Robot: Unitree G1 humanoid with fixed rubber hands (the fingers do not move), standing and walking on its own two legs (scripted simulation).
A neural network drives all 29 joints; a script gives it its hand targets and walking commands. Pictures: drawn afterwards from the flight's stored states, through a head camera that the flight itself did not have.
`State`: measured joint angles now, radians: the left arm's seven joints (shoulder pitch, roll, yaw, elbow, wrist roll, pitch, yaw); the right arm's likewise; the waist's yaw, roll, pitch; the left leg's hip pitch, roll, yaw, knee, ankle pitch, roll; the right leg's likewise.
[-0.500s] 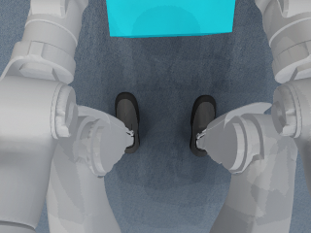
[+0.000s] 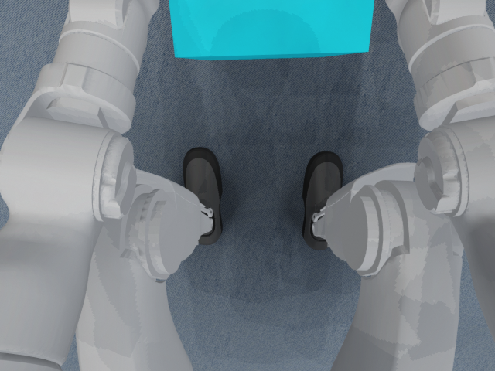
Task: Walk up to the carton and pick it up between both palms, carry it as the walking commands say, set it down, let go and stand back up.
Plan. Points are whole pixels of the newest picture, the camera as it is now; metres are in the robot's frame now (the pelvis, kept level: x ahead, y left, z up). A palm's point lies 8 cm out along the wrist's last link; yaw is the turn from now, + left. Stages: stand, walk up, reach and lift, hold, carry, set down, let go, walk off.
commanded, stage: reach and lift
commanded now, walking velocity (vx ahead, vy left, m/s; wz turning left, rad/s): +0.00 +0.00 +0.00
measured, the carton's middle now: out of the picture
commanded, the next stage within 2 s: none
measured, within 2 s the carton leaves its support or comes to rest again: leaves its support in 0.58 s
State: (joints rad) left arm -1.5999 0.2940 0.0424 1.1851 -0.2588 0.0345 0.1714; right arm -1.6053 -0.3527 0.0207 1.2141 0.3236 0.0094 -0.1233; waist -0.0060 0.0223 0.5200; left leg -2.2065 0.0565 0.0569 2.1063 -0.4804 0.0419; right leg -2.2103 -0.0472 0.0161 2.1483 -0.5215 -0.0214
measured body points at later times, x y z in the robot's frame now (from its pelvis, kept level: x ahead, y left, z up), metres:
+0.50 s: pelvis +0.00 +0.00 -0.01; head +0.38 -0.03 +0.21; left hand +0.58 +0.13 -0.19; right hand +0.57 -0.16 -0.20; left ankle +0.14 +0.11 -0.35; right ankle +0.13 -0.12 -0.35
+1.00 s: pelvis -0.01 -0.01 -0.01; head +0.34 -0.03 +0.26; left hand +0.57 +0.11 -0.14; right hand +0.58 -0.17 -0.13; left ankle +0.14 +0.11 -0.35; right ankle +0.13 -0.12 -0.35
